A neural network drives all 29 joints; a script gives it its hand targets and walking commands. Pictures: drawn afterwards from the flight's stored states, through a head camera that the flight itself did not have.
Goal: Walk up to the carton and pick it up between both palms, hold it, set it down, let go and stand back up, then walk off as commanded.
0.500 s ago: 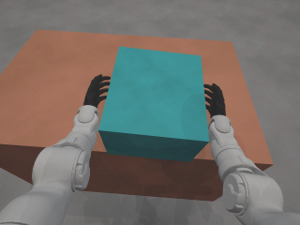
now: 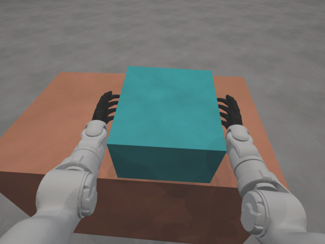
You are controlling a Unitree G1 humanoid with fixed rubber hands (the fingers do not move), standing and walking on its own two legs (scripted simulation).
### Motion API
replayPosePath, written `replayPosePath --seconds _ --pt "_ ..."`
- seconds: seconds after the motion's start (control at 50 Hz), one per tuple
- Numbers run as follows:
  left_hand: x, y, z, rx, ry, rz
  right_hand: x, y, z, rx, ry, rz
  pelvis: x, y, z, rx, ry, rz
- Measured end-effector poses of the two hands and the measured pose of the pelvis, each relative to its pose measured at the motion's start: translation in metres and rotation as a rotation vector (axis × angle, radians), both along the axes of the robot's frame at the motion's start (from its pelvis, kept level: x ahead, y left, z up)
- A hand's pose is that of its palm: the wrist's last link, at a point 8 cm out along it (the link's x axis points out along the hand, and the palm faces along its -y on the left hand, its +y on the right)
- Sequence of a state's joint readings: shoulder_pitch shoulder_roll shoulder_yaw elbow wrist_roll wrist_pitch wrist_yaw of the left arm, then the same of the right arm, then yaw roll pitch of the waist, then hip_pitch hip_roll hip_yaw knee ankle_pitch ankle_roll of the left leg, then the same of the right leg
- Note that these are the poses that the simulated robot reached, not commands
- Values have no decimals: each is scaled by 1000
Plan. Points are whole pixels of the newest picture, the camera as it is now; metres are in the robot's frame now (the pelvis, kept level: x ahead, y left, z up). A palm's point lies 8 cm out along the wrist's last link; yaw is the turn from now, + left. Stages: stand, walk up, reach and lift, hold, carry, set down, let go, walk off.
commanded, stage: reach and lift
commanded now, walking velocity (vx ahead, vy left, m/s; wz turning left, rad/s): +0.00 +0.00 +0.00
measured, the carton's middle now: (166, 121) +0.44 -0.02 +0.08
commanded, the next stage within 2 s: hold in 1.78 s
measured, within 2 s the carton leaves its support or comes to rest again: neither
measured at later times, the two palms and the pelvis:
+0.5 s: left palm (91, 113) +0.41 +0.17 +0.16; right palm (229, 114) +0.39 -0.18 +0.14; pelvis +0.01 -0.01 +0.01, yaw +0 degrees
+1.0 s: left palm (88, 119) +0.37 +0.17 +0.17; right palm (234, 117) +0.36 -0.18 +0.15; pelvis +0.00 +0.00 +0.01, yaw +0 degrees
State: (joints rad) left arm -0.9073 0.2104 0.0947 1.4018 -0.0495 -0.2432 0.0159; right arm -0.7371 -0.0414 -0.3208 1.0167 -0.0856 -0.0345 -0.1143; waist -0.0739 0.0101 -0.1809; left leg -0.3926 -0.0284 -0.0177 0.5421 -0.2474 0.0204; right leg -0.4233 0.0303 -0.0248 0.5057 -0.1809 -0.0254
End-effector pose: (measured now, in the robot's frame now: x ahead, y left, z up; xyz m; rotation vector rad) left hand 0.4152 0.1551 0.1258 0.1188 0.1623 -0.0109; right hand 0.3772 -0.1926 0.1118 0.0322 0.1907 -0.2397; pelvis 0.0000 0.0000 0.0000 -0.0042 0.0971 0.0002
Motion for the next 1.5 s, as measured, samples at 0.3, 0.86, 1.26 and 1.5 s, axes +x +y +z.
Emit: replayPosePath --seconds 0.3,0.86,1.26,1.5 --pt "-1 3 29 18 -14 35 12 2 22 7 -14 37 6 -10 5 16 -45 0" --pt "-40 30 40 -42 53 86 -13 28 41 -63 43 87 -1 4 10 0 -114 1" --pt "-45 18 59 -51 33 104 -13 16 54 -50 17 100 -2 -4 11 10 -116 0" --pt "-45 18 67 -47 27 105 -13 16 59 -37 8 100 -2 -4 11 10 -116 0"
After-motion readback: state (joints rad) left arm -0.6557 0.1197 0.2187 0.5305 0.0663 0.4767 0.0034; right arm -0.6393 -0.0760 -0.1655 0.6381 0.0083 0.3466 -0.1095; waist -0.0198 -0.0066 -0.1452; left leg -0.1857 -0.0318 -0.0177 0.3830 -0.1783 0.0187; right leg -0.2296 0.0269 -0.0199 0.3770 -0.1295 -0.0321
